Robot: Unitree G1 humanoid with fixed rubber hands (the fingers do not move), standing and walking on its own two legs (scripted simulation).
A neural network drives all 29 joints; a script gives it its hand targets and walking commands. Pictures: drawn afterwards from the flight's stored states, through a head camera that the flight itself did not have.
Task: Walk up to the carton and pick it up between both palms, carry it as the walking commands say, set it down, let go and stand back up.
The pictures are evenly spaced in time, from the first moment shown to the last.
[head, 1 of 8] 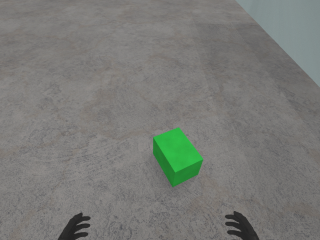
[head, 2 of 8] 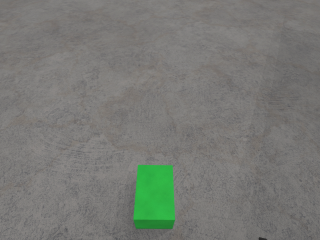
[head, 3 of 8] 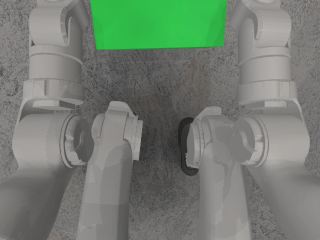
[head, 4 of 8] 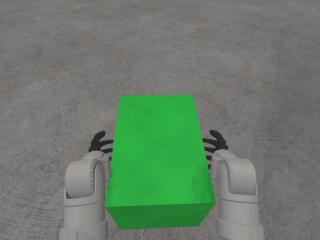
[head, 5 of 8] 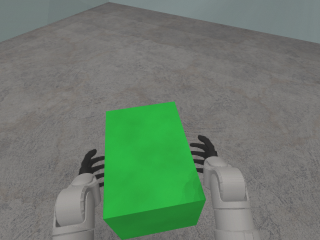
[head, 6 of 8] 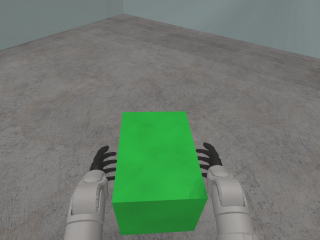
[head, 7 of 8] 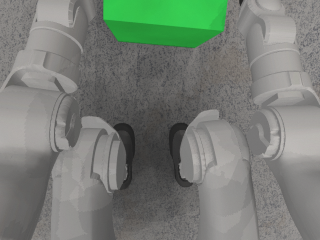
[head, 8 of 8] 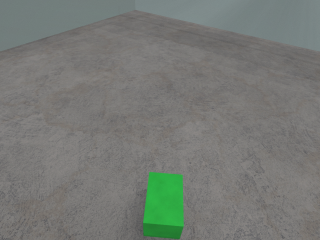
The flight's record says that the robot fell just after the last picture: no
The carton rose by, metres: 0.70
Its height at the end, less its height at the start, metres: +0.00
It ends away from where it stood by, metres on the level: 5.19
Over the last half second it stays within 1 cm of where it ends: yes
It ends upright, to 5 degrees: yes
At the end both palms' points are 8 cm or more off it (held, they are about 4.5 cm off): yes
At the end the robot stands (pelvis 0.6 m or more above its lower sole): yes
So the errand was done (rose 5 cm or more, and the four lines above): yes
